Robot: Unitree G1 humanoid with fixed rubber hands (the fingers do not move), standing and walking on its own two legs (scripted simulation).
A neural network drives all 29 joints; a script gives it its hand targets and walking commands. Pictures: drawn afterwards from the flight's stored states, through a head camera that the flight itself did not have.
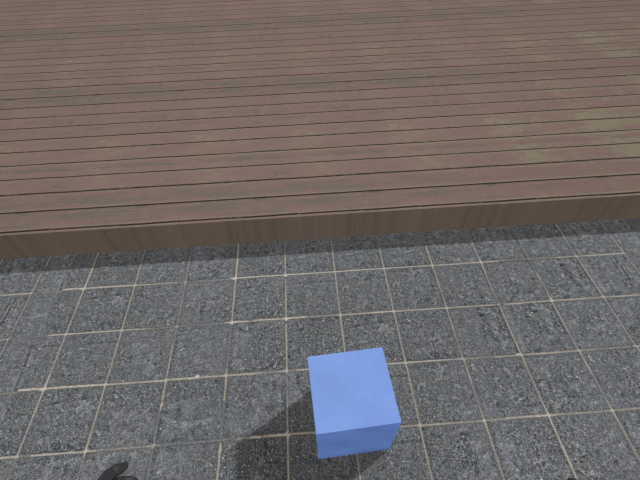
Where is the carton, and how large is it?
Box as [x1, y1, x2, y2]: [307, 347, 400, 458]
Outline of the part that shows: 381,347 307,357 318,458 389,448 400,424 400,419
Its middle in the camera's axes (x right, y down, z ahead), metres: +0.09 +0.46 +1.10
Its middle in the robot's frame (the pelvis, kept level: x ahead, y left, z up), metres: +0.44 -0.04 -0.66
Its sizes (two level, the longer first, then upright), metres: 0.210 0.200 0.250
